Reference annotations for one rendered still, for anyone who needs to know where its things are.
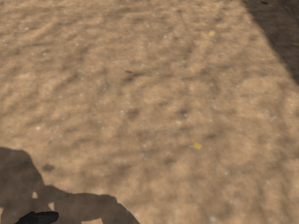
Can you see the robot left hand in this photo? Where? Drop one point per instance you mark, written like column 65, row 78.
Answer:
column 39, row 218

